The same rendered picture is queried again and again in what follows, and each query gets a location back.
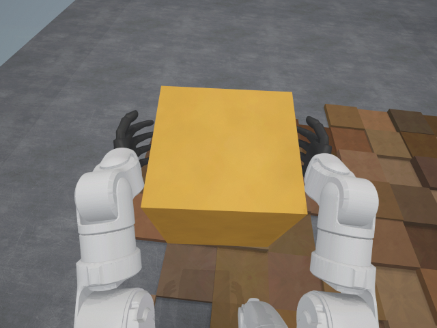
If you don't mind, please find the right robot hand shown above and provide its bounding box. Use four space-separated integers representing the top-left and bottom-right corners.
296 116 332 177

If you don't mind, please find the left robot forearm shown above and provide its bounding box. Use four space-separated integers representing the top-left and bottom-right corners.
74 148 144 328

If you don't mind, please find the robot left upper arm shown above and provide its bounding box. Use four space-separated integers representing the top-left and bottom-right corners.
75 288 155 328

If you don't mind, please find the right robot forearm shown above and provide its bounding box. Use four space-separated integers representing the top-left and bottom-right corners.
304 153 379 328

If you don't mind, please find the robot right upper arm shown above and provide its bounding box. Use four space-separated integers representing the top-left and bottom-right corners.
296 290 378 328

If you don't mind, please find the robot right thigh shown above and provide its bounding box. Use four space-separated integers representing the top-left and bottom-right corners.
238 301 288 328

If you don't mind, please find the left robot hand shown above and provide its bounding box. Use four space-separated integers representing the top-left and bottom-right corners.
113 110 154 167

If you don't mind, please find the carton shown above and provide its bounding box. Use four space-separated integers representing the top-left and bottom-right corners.
141 86 308 247

